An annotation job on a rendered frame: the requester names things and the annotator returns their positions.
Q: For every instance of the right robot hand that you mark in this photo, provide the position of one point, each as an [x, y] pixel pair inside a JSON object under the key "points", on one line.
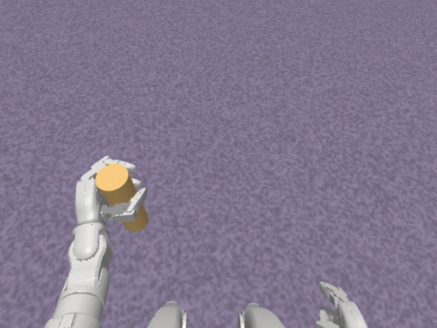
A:
{"points": [[348, 316]]}

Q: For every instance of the left robot arm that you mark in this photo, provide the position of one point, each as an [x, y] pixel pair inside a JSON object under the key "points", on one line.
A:
{"points": [[84, 294]]}

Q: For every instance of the can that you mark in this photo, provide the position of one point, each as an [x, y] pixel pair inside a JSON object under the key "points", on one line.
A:
{"points": [[116, 185]]}

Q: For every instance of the left robot hand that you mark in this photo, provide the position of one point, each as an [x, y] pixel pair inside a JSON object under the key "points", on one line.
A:
{"points": [[92, 206]]}

